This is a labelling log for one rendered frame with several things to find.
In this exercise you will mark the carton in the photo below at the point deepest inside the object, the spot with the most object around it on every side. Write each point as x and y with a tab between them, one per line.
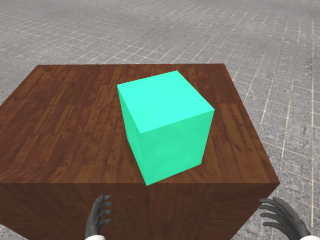
167	124

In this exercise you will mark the left robot hand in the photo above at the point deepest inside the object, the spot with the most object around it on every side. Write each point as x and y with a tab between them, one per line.
94	225

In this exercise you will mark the pedestal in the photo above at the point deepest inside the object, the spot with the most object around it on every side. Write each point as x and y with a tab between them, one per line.
63	143

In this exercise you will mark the right robot hand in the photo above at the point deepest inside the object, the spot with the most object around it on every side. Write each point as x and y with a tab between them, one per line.
289	222

